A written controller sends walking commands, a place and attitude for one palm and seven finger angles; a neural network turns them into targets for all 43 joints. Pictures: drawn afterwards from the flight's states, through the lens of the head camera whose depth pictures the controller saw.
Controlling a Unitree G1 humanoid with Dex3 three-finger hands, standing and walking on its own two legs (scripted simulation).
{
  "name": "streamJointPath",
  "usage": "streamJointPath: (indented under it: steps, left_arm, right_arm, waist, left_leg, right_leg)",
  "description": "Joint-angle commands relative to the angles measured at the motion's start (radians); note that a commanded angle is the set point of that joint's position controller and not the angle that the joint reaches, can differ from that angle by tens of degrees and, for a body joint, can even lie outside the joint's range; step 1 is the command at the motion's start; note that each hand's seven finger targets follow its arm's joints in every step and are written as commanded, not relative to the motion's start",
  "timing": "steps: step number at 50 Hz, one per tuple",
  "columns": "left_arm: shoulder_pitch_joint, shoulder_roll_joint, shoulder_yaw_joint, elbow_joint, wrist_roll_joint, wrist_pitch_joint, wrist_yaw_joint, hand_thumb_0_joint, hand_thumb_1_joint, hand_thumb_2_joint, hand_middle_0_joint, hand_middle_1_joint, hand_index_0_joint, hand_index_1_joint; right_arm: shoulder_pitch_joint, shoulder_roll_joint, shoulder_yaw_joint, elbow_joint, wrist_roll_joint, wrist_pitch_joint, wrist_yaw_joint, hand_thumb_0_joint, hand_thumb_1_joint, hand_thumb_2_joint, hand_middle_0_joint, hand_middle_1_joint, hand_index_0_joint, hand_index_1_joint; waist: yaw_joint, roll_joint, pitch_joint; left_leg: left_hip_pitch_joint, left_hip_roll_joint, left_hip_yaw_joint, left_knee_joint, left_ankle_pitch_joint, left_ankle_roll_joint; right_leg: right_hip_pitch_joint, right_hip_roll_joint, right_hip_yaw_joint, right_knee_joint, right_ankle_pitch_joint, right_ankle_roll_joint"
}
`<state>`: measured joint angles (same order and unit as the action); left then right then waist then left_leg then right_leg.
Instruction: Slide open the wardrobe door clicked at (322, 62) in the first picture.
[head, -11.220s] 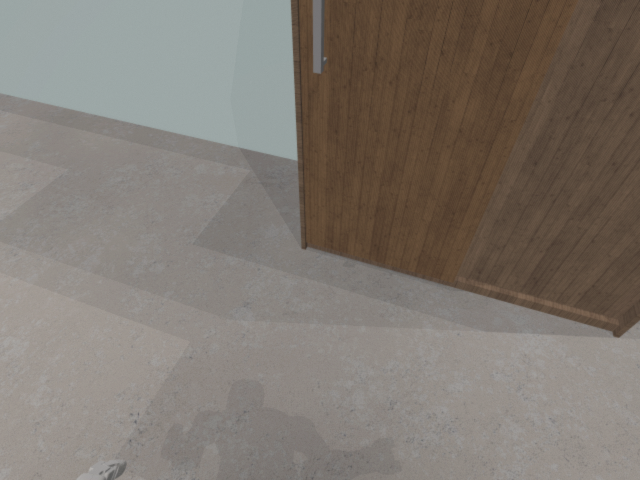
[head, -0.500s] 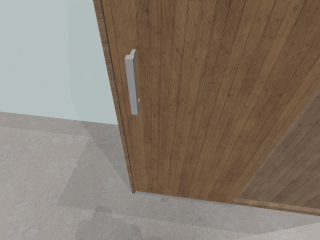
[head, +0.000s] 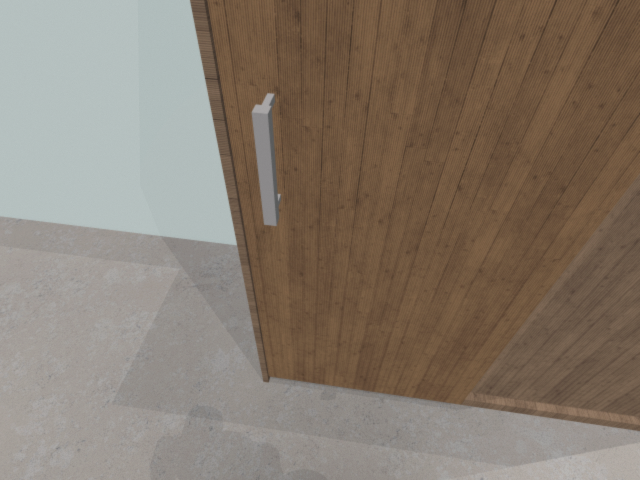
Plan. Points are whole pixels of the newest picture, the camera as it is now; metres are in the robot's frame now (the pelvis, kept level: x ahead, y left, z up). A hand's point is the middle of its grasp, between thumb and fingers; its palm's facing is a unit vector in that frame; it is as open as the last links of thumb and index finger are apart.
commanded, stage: look again from close up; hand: left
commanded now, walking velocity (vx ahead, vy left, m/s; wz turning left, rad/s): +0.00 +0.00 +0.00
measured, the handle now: (270, 163) +0.52 +0.11 +0.13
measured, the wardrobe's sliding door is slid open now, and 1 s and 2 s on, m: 0.00 0.00 0.00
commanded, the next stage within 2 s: raise the hand with hooked fingers in 1.56 s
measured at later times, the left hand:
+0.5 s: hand out of the picture -0.01 +0.15 -0.18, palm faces +0.06 -0.99 -0.15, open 7.4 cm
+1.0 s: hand out of the picture +0.01 +0.15 -0.18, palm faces +0.05 -0.99 -0.15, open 7.4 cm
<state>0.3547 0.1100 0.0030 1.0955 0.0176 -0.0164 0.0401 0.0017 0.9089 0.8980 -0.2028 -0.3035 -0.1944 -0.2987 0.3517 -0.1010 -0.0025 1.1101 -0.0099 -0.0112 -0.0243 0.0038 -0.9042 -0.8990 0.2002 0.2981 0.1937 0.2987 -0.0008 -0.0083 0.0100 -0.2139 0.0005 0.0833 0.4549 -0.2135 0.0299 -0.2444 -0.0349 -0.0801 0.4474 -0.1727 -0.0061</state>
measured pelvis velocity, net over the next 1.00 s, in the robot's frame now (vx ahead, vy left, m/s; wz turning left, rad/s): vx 0.02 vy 0.00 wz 0.00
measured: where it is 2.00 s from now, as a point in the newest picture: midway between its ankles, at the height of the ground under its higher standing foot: outside the picture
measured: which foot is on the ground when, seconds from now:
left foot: down 0.00-1.00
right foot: down 0.00-1.00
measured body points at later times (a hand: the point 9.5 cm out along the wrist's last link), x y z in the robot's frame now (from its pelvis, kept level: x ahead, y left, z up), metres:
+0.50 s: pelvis +0.01 +0.00 +0.00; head +0.02 +0.00 +0.45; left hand -0.01 +0.20 -0.16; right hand -0.01 -0.20 -0.16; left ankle +0.02 +0.10 -0.74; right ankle +0.04 -0.12 -0.74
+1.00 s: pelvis +0.02 +0.00 +0.00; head +0.03 +0.00 +0.45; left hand +0.01 +0.20 -0.16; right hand +0.00 -0.21 -0.16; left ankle +0.02 +0.10 -0.74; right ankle +0.04 -0.12 -0.74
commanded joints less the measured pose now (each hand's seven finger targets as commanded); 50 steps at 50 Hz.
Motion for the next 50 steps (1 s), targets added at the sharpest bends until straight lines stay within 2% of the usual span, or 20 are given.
streamJointPath:
  steps: [1, 4, 13, 18, 19, 25, 29, 32, 45, 50]
  left_arm:
    - [0.077, 0.072, 0.015, -0.033, 0.001, -0.010, 0.001, 0.000, 0.900, 0.900, -0.200, -0.300, -0.200, -0.300]
    - [0.080, 0.069, 0.015, -0.034, 0.002, -0.009, 0.002, 0.000, 0.900, 0.900, -0.200, -0.300, -0.200, -0.300]
    - [0.080, 0.065, 0.017, -0.035, 0.001, -0.009, 0.001, 0.000, 0.900, 0.900, -0.200, -0.300, -0.200, -0.300]
    - [0.082, 0.064, 0.017, -0.034, 0.001, -0.012, 0.001, 0.000, 0.900, 0.900, -0.200, -0.300, -0.200, -0.300]
    - [0.084, 0.066, 0.016, -0.033, 0.002, -0.014, 0.002, 0.000, 0.900, 0.900, -0.200, -0.300, -0.200, -0.300]
    - [0.075, 0.068, 0.015, -0.033, 0.000, -0.015, 0.003, 0.000, 0.900, 0.900, -0.200, -0.300, -0.200, -0.300]
    - [0.074, 0.070, 0.014, -0.030, 0.001, -0.014, 0.002, 0.000, 0.900, 0.900, -0.200, -0.300, -0.200, -0.300]
    - [0.074, 0.071, 0.015, -0.030, -0.001, -0.013, 0.002, 0.000, 0.900, 0.900, -0.200, -0.300, -0.200, -0.300]
    - [0.071, 0.072, 0.015, -0.029, -0.001, -0.015, 0.002, 0.000, 0.900, 0.900, -0.200, -0.300, -0.200, -0.300]
    - [0.068, 0.072, 0.013, -0.027, -0.001, -0.014, 0.003, 0.000, 0.900, 0.900, -0.200, -0.300, -0.200, -0.300]
  right_arm:
    - [0.070, -0.086, -0.011, -0.030, -0.004, -0.013, -0.002, 0.000, -0.900, -0.900, 0.200, 0.300, 0.200, 0.300]
    - [0.070, -0.086, -0.011, -0.029, -0.005, -0.013, -0.003, 0.000, -0.900, -0.900, 0.200, 0.300, 0.200, 0.300]
    - [0.067, -0.087, -0.012, -0.031, -0.005, -0.013, -0.003, 0.000, -0.900, -0.900, 0.200, 0.300, 0.200, 0.300]
    - [0.061, -0.084, -0.013, -0.033, -0.004, -0.016, -0.003, 0.000, -0.900, -0.900, 0.200, 0.300, 0.200, 0.300]
    - [0.060, -0.083, -0.012, -0.030, -0.003, -0.016, -0.004, 0.000, -0.900, -0.900, 0.200, 0.300, 0.200, 0.300]
    - [0.059, -0.079, -0.009, -0.023, -0.002, -0.020, -0.005, 0.000, -0.900, -0.900, 0.200, 0.300, 0.200, 0.300]
    - [0.055, -0.079, -0.008, -0.022, -0.002, -0.017, -0.005, 0.000, -0.900, -0.900, 0.200, 0.300, 0.200, 0.300]
    - [0.052, -0.080, -0.008, -0.019, -0.003, -0.018, -0.006, 0.000, -0.900, -0.900, 0.200, 0.300, 0.200, 0.300]
    - [0.053, -0.080, -0.008, -0.014, -0.003, -0.020, -0.007, 0.000, -0.900, -0.900, 0.200, 0.300, 0.200, 0.300]
    - [0.054, -0.080, -0.007, -0.011, -0.003, -0.019, -0.007, 0.000, -0.900, -0.900, 0.200, 0.300, 0.200, 0.300]
  waist:
    - [0.004, 0.003, 0.099]
    - [0.004, 0.020, 0.098]
    - [0.003, 0.006, 0.101]
    - [0.005, 0.010, 0.080]
    - [0.004, -0.006, 0.072]
    - [0.004, 0.007, 0.065]
    - [0.006, -0.008, 0.092]
    - [0.006, 0.016, 0.087]
    - [0.007, 0.004, 0.073]
    - [0.006, 0.003, 0.089]
  left_leg:
    - [-0.125, 0.093, -0.128, -0.155, -0.138, -0.004]
    - [-0.121, 0.097, -0.134, -0.159, -0.140, -0.003]
    - [-0.117, 0.095, -0.130, -0.158, -0.140, -0.004]
    - [-0.096, 0.093, -0.121, -0.146, -0.101, -0.003]
    - [-0.085, 0.095, -0.117, -0.139, -0.073, -0.003]
    - [-0.071, 0.096, -0.109, -0.136, -0.021, -0.006]
    - [-0.074, 0.096, -0.105, -0.138, -0.036, -0.008]
    - [-0.064, 0.095, -0.103, -0.138, -0.036, -0.009]
    - [-0.049, 0.097, -0.102, -0.137, -0.004, -0.007]
    - [-0.049, 0.099, -0.100, -0.139, -0.003, -0.008]
  right_leg:
    - [0.019, -0.077, 0.114, -0.098, -0.105, -0.031]
    - [0.017, -0.074, 0.110, -0.095, -0.098, -0.032]
    - [0.009, -0.072, 0.112, -0.091, -0.098, -0.031]
    - [0.023, -0.076, 0.111, -0.090, -0.065, -0.031]
    - [0.029, -0.077, 0.113, -0.091, -0.045, -0.032]
    - [0.047, -0.080, 0.110, -0.086, -0.004, -0.033]
    - [0.035, -0.079, 0.111, -0.097, -0.023, -0.032]
    - [0.033, -0.079, 0.111, -0.096, -0.024, -0.032]
    - [0.052, -0.079, 0.110, -0.093, 0.009, -0.033]
    - [0.042, -0.076, 0.109, -0.092, 0.005, -0.033]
